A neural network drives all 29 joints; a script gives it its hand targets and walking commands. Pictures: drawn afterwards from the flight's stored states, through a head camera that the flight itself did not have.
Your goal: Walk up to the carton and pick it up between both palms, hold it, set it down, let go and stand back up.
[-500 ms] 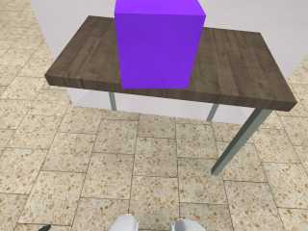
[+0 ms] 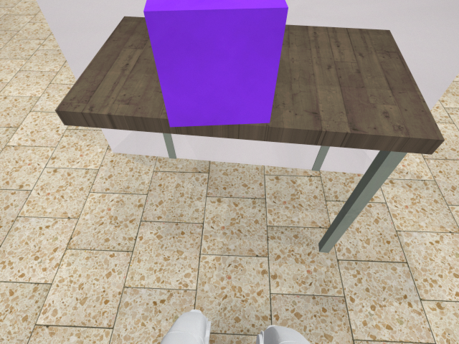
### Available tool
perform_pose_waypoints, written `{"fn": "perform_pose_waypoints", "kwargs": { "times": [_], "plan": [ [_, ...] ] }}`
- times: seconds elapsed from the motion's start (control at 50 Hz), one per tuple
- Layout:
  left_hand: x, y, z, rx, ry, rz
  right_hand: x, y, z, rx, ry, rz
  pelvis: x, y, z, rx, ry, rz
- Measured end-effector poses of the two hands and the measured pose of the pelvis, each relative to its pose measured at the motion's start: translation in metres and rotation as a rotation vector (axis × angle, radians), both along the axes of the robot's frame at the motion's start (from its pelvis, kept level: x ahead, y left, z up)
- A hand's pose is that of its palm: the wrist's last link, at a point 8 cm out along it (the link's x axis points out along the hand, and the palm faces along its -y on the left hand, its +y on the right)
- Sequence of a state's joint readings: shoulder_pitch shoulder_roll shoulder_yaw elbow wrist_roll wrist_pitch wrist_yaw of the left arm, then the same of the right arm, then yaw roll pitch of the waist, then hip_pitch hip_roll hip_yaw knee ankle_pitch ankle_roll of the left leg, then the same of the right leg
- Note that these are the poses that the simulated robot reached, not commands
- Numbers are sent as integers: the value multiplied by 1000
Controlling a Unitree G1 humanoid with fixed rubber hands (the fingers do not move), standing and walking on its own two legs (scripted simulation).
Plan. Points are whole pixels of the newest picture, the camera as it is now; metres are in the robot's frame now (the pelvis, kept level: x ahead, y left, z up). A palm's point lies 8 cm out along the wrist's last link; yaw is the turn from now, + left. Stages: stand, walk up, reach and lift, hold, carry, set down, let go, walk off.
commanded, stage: walk up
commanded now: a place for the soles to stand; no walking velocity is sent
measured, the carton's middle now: (216, 39) +0.70 +0.07 +0.16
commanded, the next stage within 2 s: none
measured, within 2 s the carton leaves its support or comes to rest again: neither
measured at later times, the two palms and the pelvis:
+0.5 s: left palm out of the picture +0.05 +0.30 -0.11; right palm out of the picture +0.06 -0.35 -0.08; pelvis -0.01 -0.02 +0.00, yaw +0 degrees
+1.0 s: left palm out of the picture +0.08 +0.32 -0.11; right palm out of the picture +0.05 -0.35 -0.08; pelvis -0.02 -0.01 -0.01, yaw +0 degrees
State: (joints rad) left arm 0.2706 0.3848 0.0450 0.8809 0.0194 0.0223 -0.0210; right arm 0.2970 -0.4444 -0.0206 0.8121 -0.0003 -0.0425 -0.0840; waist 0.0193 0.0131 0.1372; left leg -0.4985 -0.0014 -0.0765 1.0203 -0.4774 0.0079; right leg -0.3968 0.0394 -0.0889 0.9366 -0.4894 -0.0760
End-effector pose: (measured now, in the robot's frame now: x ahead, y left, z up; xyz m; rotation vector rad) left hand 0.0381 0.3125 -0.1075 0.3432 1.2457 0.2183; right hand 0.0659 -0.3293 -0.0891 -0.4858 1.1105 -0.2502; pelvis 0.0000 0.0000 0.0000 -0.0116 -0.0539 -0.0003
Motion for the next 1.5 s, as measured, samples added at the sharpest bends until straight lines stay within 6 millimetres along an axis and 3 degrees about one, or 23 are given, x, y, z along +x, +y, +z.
{"fn": "perform_pose_waypoints", "kwargs": {
  "times": [0.08, 0.16, 0.24, 0.3, 0.36, 0.44, 0.52, 0.62, 0.7, 0.78, 0.92, 0.98, 1.06, 1.22, 1.36, 1.44, 1.5],
  "plan": [
    [8, 13, -5, -10, -15, -10, -1, 12, 5, -15, -2, -3, 0, 12, -1, -12, -1, -1],
    [30, 21, -3, -19, -76, -28, -9, 18, 16, -30, -11, -10, -2, 18, 3, -23, -19, -3],
    [53, 25, 0, -9, -143, -48, -9, 12, 24, -53, -26, -9, -4, 15, 3, -25, -34, -1],
    [59, 25, 1, 6, -155, -60, -12, 2, 27, -63, -26, -11, -5, 7, 2, -14, -33, -1],
    [54, 18, 0, 24, -137, -65, -13, -10, 22, -61, -19, -11, -7, -5, -1, 3, -15, -2],
    [33, 2, -3, 21, -79, -52, -10, -20, 14, -42, -9, -9, -9, -17, -2, 11, -11, -2],
    [12, -9, 0, 7, -30, -24, -6, -19, 8, -19, -1, -1, -7, -16, 1, 10, -3, -1],
    [1, -7, 0, 0, -6, -6, -4, -8, 1, -2, 3, 1, -6, -8, 0, -1, 0, -1],
    [4, 4, -4, -7, -14, -9, -5, 3, 3, -10, 2, -1, -6, 3, -1, -16, -2, -1],
    [22, 13, -4, -14, -63, -27, -11, 11, 11, -22, -8, -8, -8, 10, 1, -23, -14, -4],
    [51, 17, 1, 12, -147, -60, -16, -3, 20, -50, -22, -8, -15, 0, 0, -13, -26, -2],
    [46, 12, -1, 30, -132, -66, -18, -15, 15, -49, -18, -8, -18, -11, -5, 3, -6, -4],
    [24, -3, -1, 19, -86, -51, -17, -21, 12, -34, -13, -4, -21, -19, -1, 9, -12, -2],
    [-5, -6, -3, -2, -31, -17, -15, -9, 4, -13, -13, 4, -22, -9, -1, -7, -10, -1],
    [13, 7, -3, -10, -93, -34, -22, 4, 12, -24, -28, -1, -27, 3, 0, -20, -27, -1],
    [28, 10, 1, 8, -140, -50, -25, -4, 16, -37, -39, 1, -33, -4, -1, -14, -34, 2],
    [26, 7, 1, 28, -138, -59, -28, -16, 14, -40, -39, 1, -37, -14, -4, 1, -21, 0]
  ]
}}
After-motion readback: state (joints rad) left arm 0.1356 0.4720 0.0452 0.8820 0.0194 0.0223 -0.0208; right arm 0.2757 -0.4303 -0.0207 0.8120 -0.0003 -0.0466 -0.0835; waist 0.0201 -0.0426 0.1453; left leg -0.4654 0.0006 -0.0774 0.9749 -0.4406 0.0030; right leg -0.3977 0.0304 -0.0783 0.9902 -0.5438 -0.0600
